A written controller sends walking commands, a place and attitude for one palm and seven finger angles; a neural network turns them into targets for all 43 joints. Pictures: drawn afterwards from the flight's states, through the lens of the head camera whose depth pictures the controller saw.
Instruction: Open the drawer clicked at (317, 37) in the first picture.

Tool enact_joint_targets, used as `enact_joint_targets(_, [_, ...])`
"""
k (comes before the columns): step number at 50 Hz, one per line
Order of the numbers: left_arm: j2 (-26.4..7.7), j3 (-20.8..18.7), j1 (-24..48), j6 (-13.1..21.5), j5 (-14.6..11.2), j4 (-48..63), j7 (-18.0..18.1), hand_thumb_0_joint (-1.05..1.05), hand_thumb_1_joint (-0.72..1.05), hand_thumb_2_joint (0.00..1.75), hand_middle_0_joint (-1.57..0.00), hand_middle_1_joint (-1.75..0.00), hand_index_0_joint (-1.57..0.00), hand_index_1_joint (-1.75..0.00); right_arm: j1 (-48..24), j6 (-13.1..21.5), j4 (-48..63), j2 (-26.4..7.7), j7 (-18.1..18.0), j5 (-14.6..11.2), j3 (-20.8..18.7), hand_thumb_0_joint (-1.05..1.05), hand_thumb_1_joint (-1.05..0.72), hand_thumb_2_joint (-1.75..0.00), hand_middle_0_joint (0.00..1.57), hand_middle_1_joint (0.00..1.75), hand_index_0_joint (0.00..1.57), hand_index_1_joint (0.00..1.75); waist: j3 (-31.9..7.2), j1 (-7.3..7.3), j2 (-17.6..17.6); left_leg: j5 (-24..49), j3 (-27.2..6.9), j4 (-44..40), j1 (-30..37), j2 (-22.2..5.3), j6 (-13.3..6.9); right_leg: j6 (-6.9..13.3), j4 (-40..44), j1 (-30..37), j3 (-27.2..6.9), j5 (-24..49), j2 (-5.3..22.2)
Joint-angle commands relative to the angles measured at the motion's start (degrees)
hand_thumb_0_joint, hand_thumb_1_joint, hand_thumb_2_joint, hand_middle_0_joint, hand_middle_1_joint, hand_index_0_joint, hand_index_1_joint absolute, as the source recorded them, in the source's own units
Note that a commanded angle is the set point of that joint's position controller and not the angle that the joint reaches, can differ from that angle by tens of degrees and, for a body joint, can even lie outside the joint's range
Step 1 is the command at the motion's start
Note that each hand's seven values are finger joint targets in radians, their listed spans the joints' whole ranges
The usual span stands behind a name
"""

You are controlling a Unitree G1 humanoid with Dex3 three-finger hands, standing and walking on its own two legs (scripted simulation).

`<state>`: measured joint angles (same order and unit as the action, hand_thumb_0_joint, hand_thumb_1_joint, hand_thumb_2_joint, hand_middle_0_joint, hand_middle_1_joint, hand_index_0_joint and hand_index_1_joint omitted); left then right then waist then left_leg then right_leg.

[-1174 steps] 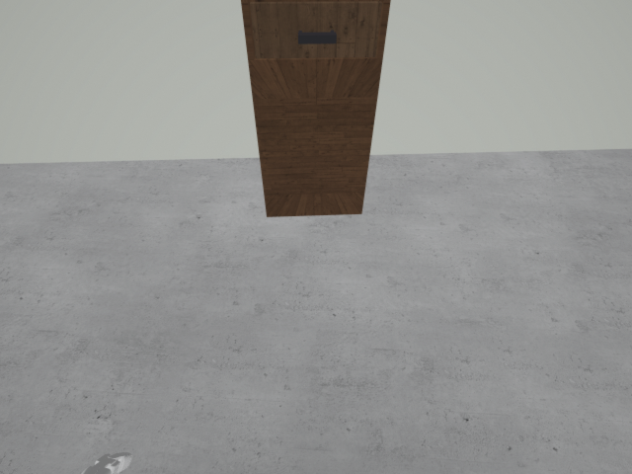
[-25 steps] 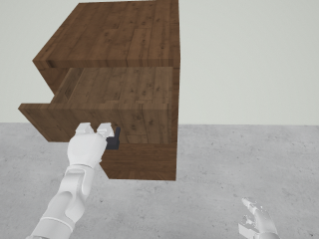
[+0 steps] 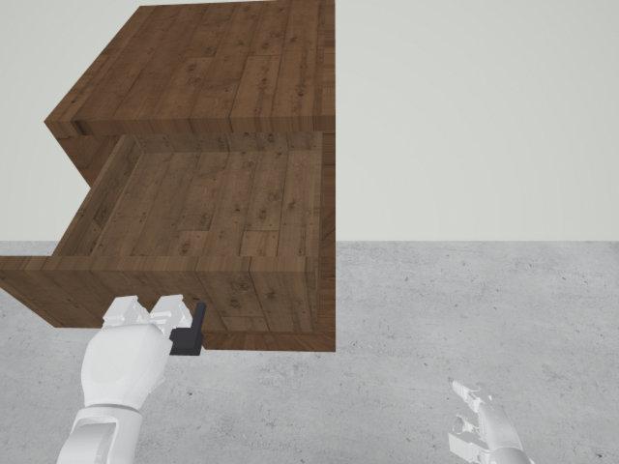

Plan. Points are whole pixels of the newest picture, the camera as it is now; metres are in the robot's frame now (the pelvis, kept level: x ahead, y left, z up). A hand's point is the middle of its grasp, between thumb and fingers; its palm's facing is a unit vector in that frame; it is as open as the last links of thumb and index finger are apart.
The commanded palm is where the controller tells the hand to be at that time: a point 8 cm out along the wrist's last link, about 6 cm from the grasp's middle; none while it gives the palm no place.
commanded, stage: pull the drawer open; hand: left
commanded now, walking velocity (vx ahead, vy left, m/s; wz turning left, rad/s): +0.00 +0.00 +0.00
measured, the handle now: (157, 324) +0.27 +0.23 +0.04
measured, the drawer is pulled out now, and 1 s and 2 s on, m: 0.25 0.30 0.30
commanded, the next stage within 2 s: open the thumb to release the handle in 0.46 s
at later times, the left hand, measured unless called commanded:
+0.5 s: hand (138, 416) +0.17 +0.22 +0.02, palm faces +0.03 -0.08 -1.00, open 5.8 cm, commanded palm +0.12 +0.23 +0.07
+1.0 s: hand (140, 411) +0.17 +0.22 +0.02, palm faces +0.04 -0.08 -1.00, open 11.0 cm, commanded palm +0.14 +0.23 +0.07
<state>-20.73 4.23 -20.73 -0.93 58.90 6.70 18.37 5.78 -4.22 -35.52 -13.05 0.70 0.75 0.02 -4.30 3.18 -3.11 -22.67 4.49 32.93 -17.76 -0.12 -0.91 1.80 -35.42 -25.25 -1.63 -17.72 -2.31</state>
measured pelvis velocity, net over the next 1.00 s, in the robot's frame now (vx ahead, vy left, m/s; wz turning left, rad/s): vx -0.04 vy -0.02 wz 0.03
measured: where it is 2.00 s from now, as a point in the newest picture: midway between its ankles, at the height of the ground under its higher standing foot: outside the picture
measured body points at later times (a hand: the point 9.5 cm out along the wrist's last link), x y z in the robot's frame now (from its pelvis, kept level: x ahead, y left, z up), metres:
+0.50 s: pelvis -0.02 +0.00 -0.01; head +0.01 -0.04 +0.44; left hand +0.16 +0.22 +0.08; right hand +0.20 -0.21 -0.11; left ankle -0.07 +0.10 -0.73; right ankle +0.00 -0.10 -0.73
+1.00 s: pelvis -0.04 -0.02 +0.00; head -0.03 -0.05 +0.45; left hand +0.16 +0.22 +0.08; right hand +0.19 -0.21 -0.10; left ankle -0.07 +0.10 -0.73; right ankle +0.00 -0.10 -0.73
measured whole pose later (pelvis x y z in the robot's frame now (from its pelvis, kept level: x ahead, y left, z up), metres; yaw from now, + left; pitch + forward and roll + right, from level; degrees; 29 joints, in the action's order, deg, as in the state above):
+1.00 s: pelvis -0.04 -0.02 +0.00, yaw +2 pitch +3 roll +1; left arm -21.1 6.6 -15.7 -1.3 59.6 0.9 18.9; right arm 3.4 -3.8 -37.3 -12.6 -3.1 0.9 0.7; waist -2.2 5.5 -3.6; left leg -20.3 2.5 35.0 -17.7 0.3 -0.2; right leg 2.7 -37.0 -24.4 0.0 -15.6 -1.7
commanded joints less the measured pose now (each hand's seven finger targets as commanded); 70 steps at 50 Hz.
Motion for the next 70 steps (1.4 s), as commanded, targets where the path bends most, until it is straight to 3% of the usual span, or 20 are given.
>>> enact_joint_targets(1, [-10.2,-10.7,-10.5,-0.3,-0.9,13.7,4.0,0.0,0.9,0.9,-0.4,-1.35,-0.4,-1.35,-8.0,3.3,9.7,-5.5,0.2,0.0,-2.2,0.0,-0.9,-0.9,0.2,0.3,0.2,0.3,-13.1,4.31,2.4,30.8,-2.9,0.2,-0.4,1.5,1.2,0.7,0.0,14.6,-2.7,32.5,1.0])
enact_joint_targets(9, [-9.7,-12.0,-18.8,0.8,-1.0,14.9,7.3,0.0,0.9,0.9,-0.4,-1.35,-0.4,-1.35,-8.2,3.4,10.0,-5.4,0.4,0.4,-2.4,0.0,-0.9,-0.9,0.2,0.3,0.2,0.3,-10.9,4.3,3.8,24.3,-3.1,2.3,-3.3,1.9,0.7,0.7,-1.2,11.2,-3.1,28.1,0.9])
enact_joint_targets(12, [-10.1,-12.6,-20.2,0.9,-0.9,16.3,8.3,0.0,0.9,0.9,-0.4,-1.35,-0.4,-1.35,-8.5,3.2,10.3,-5.5,0.3,0.5,-2.2,0.0,-0.9,-0.9,0.2,0.3,0.2,0.3,-11.3,4.5,1.9,23.1,-3.2,2.7,-3.4,1.9,0.8,0.8,-1.6,10.4,-3.3,26.1,0.9])
enact_joint_targets(16, [-10.3,-12.5,-14.2,0.0,0.0,15.7,8.7,0.0,0.9,0.9,-0.4,-1.35,-0.4,-1.35,-8.4,2.9,10.1,-5.7,-0.2,0.7,-2.6,0.0,-0.9,-0.9,0.2,0.3,0.2,0.3,-11.0,3.56,1.2,20.5,-3.6,3.0,-3.0,2.1,0.6,1.0,-1.3,8.0,-3.3,21.7,0.5])
enact_joint_targets(19, [-8.5,-10.7,-14.6,-0.6,-0.3,14.5,8.4,0.0,0.9,0.9,-0.4,-1.35,-0.4,-1.35,-8.6,3.2,10.0,-5.1,-0.3,0.6,-2.4,0.0,-0.9,-0.9,0.2,0.3,0.2,0.3,-10.0,3.66,2.2,19.9,-3.7,3.0,-3.2,2.1,0.5,1.0,-1.5,7.7,-2.6,20.4,0.3])
enact_joint_targets(21, [-10.1,-11.9,-13.0,-0.9,-0.7,16.0,8.0,0.0,0.9,0.9,-0.4,-1.35,-0.4,-1.35,-8.7,3.0,10.5,-5.5,-0.5,0.5,-2.4,0.0,-0.9,-0.9,0.2,0.3,0.2,0.3,-11.3,3.8,1.7,19.6,-3.8,2.8,-2.8,2.0,0.5,1.0,-1.0,8.8,-3.1,20.1,0.5])
enact_joint_targets(24, [-8.5,-9.8,-11.9,-1.4,-0.9,14.4,7.2,0.0,0.9,0.9,-0.4,-1.35,-0.4,-1.35,-9.1,3.2,10.3,-5.1,-0.8,0.3,-2.0,0.0,-0.9,-0.9,0.2,0.3,0.2,0.3,-8.0,3.24,3.5,17.7,-4.0,2.3,-3.9,2.2,0.3,0.8,-0.6,7.9,-2.4,18.6,0.5])
enact_joint_targets(27, [-8.8,-10.0,-10.7,-1.4,-0.6,14.7,6.9,0.0,0.9,0.9,-0.4,-1.35,-0.4,-1.35,-9.3,3.2,10.5,-5.1,-1.0,0.4,-1.9,0.0,-0.9,-0.9,0.2,0.3,0.2,0.3,-8.6,3.62,3.2,17.3,-4.0,1.8,-3.5,2.1,0.3,0.9,-0.3,8.5,-2.6,17.3,0.5])
enact_joint_targets(28, [-10.6,-9.6,6.5,-1.5,0.5,13.1,7.1,0.0,0.9,0.9,-0.4,-1.35,-0.4,-1.35,-9.4,2.7,8.5,-6.0,-1.7,0.5,-2.0,0.0,-0.9,-0.9,0.2,0.3,0.2,0.3,-7.3,0.02,3.3,14.7,-4.5,2.2,-3.7,2.3,0.1,0.7,0.3,5.4,-2.7,15.6,0.7])
enact_joint_targets(29, [-10.8,-10.8,5.0,-1.6,1.1,10.3,7.4,0.0,0.83,0.87,-0.4,-1.34,-0.4,-1.34,-9.0,3.1,9.0,-5.3,-2.3,1.0,-2.3,0.0,-0.9,-0.9,0.2,0.3,0.2,0.3,-7.7,1.99,2.4,13.4,-4.4,1.8,-3.5,2.3,0.0,0.8,0.5,6.1,-2.4,13.2,0.7])
enact_joint_targets(32, [-11.1,-10.6,5.1,-1.9,1.2,7.2,7.2,0.0,0.62,0.78,-0.38,-1.32,-0.38,-1.32,-8.8,3.4,8.5,-5.1,-3.0,0.7,-2.0,0.0,-0.9,-0.9,0.2,0.3,0.2,0.3,-8.8,2.53,2.4,12.8,-4.2,1.1,-3.0,2.5,0.1,0.9,1.3,7.4,-2.3,12.0,0.7])
enact_joint_targets(36, [-11.3,-10.0,6.8,-2.9,0.7,5.5,6.2,0.0,0.34,0.66,-0.36,-1.29,-0.36,-1.29,-9.3,3.1,7.7,-5.1,-3.6,0.3,-2.0,0.0,-0.9,-0.9,0.2,0.3,0.2,0.3,-10.0,2.69,4.5,13.2,-4.0,0.4,-2.6,2.7,0.3,0.6,2.3,9.7,-2.7,13.0,1.1])
enact_joint_targets(40, [-10.4,-7.9,8.3,-3.2,0.9,4.5,4.9,0.0,0.06,0.54,-0.34,-1.26,-0.34,-1.26,-10.3,3.2,7.5,-4.8,-3.9,0.0,-1.6,0.0,-0.9,-0.9,0.2,0.3,0.2,0.3,-8.2,3.14,3.4,11.9,-3.6,-1.0,-2.7,2.8,0.1,0.6,3.6,10.2,-2.7,10.8,1.2])
enact_joint_targets(43, [-11.2,-8.3,9.8,-3.1,0.6,3.3,3.9,0.0,-0.15,0.45,-0.32,-1.24,-0.32,-1.24,-10.5,3.2,7.2,-4.7,-4.2,-0.1,-1.4,0.0,-0.9,-0.9,0.2,0.3,0.2,0.3,-6.6,2.95,5.5,10.4,-3.6,-1.8,-3.1,2.7,-0.1,0.4,5.1,10.3,-3.4,8.3,1.3])
enact_joint_targets(48, [-10.4,-7.2,11.6,-1.9,0.6,3.4,2.5,0.0,-0.5,0.3,-0.3,-1.2,-0.3,-1.2,-10.4,3.4,7.3,-4.7,-4.1,0.0,-1.2,0.0,-0.9,-0.9,0.2,0.3,0.2,0.3,-6.2,3.04,3.1,9.3,-3.4,-2.7,-2.5,2.9,-0.1,0.6,6.4,10.7,-3.9,5.6,1.5])
enact_joint_targets(57, [-10.0,-7.2,11.5,0.3,0.9,3.9,3.0,0.0,-0.5,0.3,-0.3,-1.2,-0.3,-1.2,-10.0,4.0,7.6,-5.0,-3.6,0.4,-1.7,0.0,-0.9,-0.9,0.2,0.3,0.2,0.3,-5.6,2.93,3.7,8.4,-3.3,-3.0,-3.0,2.8,0.0,0.6,7.2,10.0,-4.1,3.7,1.7])
enact_joint_targets(58, [-4.9,-2.1,9.2,0.4,0.5,8.8,2.8,0.0,-0.5,0.3,-0.3,-1.2,-0.3,-1.2,-10.2,4.3,8.7,-4.5,-3.0,0.7,-2.0,0.0,-0.9,-0.9,0.2,0.3,0.2,0.3,-7.5,3.21,1.9,9.8,-3.4,-2.9,-1.2,2.9,-0.1,0.7,7.0,10.4,-3.8,4.8,1.9])
enact_joint_targets(61, [-7.0,-4.2,8.3,0.1,1.0,7.5,3.5,0.0,-0.5,0.3,-0.3,-1.2,-0.3,-1.2,-9.4,4.3,8.1,-5.0,-2.8,0.8,-2.2,0.0,-0.9,-0.9,0.2,0.3,0.2,0.3,-8.6,2.78,3.2,11.9,-3.7,-2.7,-0.7,2.6,0.3,0.8,6.0,10.4,-3.1,7.4,1.4])
enact_joint_targets(65, [-6.3,-2.6,12.8,-0.5,2.5,6.1,3.9,0.0,-0.5,0.3,-0.3,-1.2,-0.3,-1.2,-9.7,4.0,7.5,-5.0,-2.6,0.8,-2.2,0.0,-0.9,-0.9,0.2,0.3,0.2,0.3,-6.0,1.89,4.9,9.6,-3.7,-2.6,-1.9,2.5,0.1,0.7,6.3,8.2,-2.9,5.0,1.6])
enact_joint_targets(70, [-4.6,0.1,18.1,-1.2,2.9,5.1,3.9,0.0,-0.5,0.3,-0.3,-1.2,-0.3,-1.2,-9.6,3.9,7.0,-4.8,-2.9,0.6,-2.3,0.0,-0.9,-0.9,0.2,0.3,0.2,0.3,-7.3,1.41,3.6,9.7,-4.0,-2.9,-0.4,2.3,0.2,0.8,5.7,7.5,-1.5,4.7,1.3])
